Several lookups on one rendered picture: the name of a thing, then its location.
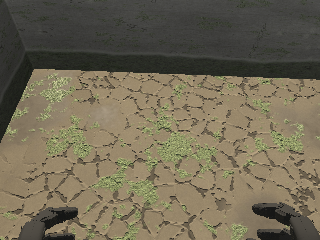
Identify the robot left hand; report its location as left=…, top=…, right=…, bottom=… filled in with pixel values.
left=18, top=207, right=88, bottom=240

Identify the robot right hand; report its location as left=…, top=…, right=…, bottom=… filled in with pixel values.
left=246, top=202, right=320, bottom=240

